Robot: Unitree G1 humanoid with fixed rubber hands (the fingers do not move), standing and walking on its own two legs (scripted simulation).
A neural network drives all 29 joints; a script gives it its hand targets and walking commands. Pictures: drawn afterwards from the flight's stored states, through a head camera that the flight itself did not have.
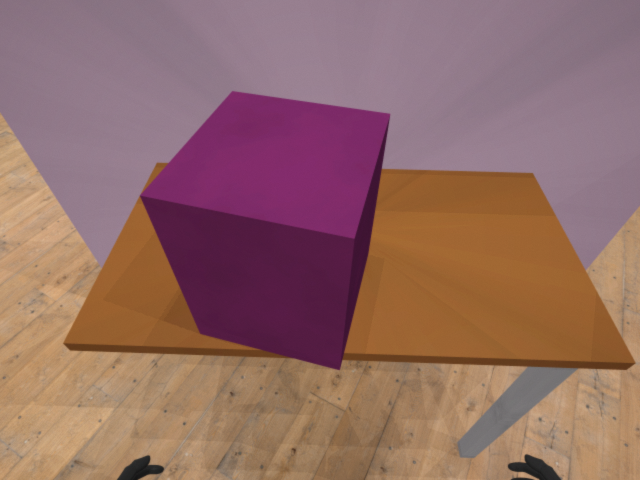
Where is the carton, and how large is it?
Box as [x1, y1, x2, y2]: [140, 91, 389, 369]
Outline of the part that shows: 232,91 142,192 140,196 200,333 339,369 368,252 389,114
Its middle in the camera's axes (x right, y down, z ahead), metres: -0.05 -0.02 +0.56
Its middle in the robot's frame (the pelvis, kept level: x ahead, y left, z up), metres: +0.45 +0.07 +0.06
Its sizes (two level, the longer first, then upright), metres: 0.235 0.226 0.286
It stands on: a table, 0.68 m high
